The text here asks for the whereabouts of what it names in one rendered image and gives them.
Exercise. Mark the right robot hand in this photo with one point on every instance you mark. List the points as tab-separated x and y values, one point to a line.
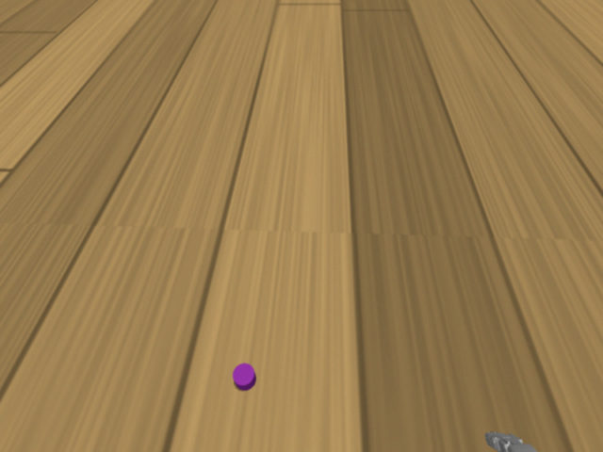
507	443

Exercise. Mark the tin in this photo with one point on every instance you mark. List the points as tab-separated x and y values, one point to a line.
244	376

